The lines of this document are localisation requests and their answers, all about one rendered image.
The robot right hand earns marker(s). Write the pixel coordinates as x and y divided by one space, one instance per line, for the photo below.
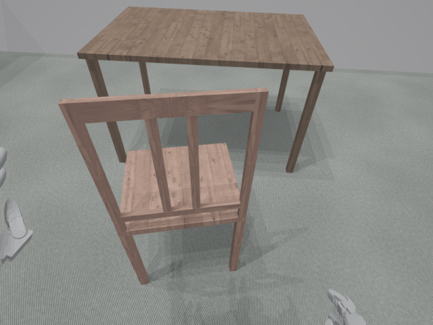
346 309

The robot left hand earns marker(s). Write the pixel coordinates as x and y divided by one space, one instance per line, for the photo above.
13 240

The table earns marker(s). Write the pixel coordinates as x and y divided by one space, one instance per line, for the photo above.
211 38

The chair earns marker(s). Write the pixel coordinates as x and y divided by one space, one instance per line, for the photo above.
172 188

